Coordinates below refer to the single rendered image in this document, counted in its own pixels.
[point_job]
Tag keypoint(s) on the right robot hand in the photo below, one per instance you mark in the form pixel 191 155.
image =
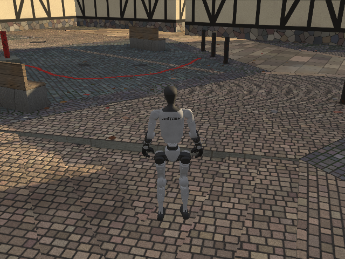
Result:
pixel 197 150

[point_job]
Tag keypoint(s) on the right robot forearm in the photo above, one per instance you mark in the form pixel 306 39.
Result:
pixel 197 141

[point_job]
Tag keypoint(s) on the left robot upper arm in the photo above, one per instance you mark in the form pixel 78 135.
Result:
pixel 152 123

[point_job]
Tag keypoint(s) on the robot left foot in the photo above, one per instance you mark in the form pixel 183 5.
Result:
pixel 161 216

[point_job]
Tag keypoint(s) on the left robot forearm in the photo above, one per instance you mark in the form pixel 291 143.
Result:
pixel 146 142

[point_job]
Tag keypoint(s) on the left robot hand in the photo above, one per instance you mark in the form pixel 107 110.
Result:
pixel 148 150

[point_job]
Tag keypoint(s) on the right robot upper arm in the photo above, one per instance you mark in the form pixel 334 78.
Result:
pixel 191 122

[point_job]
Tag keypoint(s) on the right robot thigh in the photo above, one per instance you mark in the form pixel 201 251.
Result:
pixel 185 158

